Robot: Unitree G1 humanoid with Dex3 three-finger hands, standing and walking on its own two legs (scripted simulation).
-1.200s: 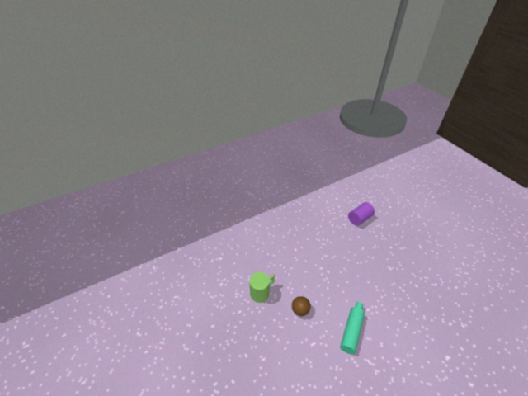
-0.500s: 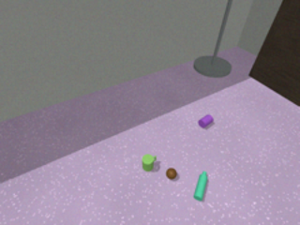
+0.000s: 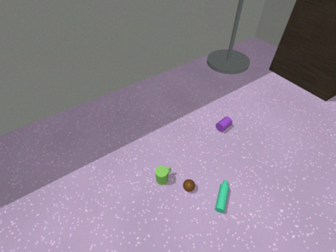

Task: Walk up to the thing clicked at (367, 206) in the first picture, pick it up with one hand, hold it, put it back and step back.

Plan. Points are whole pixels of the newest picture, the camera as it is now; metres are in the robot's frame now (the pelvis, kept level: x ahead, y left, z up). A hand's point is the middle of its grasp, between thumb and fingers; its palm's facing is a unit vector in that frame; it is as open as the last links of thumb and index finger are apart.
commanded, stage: walk up
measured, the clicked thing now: (223, 124) +1.20 -0.40 -0.74
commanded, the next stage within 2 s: none
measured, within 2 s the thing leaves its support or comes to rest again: neither
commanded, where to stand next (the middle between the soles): +0.03 +0.00 m, yaw -77 degrees
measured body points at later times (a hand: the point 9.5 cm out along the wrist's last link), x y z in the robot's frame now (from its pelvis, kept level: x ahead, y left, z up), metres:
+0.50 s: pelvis -0.01 +0.09 +0.00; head +0.03 +0.09 +0.45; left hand +0.24 +0.33 -0.11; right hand -0.10 -0.23 -0.09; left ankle +0.02 +0.16 -0.74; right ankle -0.08 -0.06 -0.69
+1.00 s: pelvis +0.02 +0.04 -0.01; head +0.04 +0.01 +0.43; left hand +0.33 +0.13 -0.11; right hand -0.17 -0.23 -0.12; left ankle +0.17 +0.09 -0.70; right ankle -0.06 -0.02 -0.74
